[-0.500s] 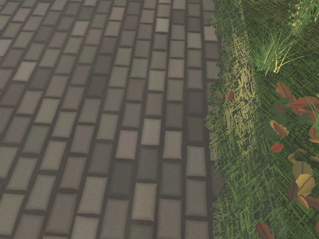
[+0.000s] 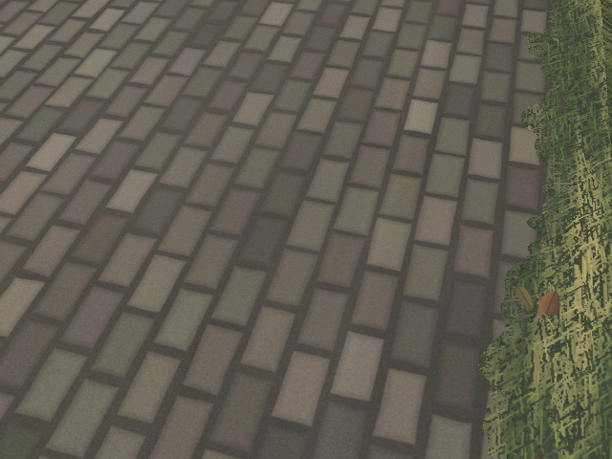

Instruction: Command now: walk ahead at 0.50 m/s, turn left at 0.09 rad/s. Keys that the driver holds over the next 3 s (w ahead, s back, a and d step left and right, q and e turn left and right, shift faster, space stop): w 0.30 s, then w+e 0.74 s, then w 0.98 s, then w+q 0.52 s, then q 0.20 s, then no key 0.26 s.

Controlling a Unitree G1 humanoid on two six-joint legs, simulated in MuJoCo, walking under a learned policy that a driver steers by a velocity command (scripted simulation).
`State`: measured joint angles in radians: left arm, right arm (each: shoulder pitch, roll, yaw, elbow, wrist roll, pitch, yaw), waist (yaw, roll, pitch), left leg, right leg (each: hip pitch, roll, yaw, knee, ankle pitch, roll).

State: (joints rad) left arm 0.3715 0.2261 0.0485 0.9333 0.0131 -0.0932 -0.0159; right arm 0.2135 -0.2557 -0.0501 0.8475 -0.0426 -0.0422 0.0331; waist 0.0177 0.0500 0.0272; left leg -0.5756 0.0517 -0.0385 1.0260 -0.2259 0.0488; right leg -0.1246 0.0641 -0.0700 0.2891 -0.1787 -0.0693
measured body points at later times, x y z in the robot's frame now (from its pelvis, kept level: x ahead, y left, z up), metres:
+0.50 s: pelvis +0.27 +0.06 +0.00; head +0.28 +0.07 +0.45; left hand +0.34 +0.31 -0.15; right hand +0.29 -0.21 -0.13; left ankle +0.26 +0.12 -0.75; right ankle +0.30 -0.10 -0.67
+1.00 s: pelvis +0.53 -0.02 -0.01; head +0.56 -0.03 +0.44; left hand +0.68 +0.22 -0.14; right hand +0.55 -0.30 -0.13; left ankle +0.56 +0.13 -0.66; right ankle +0.53 -0.06 -0.75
